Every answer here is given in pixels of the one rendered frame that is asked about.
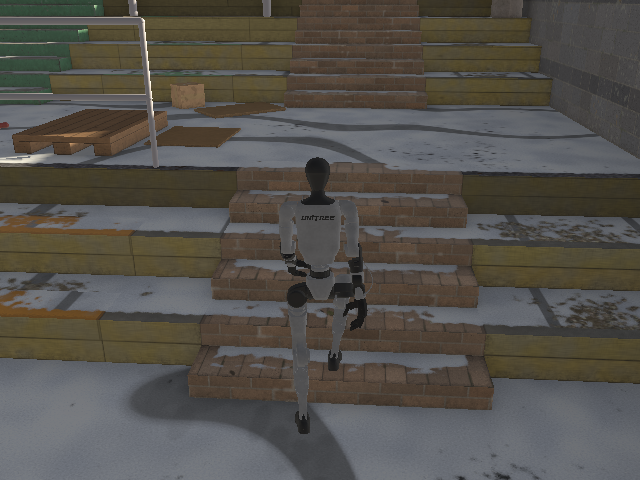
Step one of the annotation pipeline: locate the robot right hand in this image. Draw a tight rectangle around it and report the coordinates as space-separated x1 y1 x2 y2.
343 298 368 331

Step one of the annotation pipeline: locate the robot left forearm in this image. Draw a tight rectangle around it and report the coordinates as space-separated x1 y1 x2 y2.
279 242 297 267

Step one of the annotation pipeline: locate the right robot upper arm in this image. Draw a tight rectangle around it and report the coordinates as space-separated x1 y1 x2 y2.
339 200 359 257

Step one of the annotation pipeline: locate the robot left hand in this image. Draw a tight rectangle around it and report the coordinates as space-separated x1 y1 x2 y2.
287 259 311 277

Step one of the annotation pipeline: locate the robot right forearm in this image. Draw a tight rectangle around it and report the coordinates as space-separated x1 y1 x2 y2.
348 243 366 300

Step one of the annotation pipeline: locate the robot right shin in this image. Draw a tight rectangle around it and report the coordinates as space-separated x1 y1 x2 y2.
330 297 350 359

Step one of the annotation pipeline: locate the left robot foot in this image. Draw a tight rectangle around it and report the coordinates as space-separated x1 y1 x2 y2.
295 411 310 434

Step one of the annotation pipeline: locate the left robot upper arm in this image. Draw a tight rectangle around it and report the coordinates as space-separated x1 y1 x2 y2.
279 201 298 254

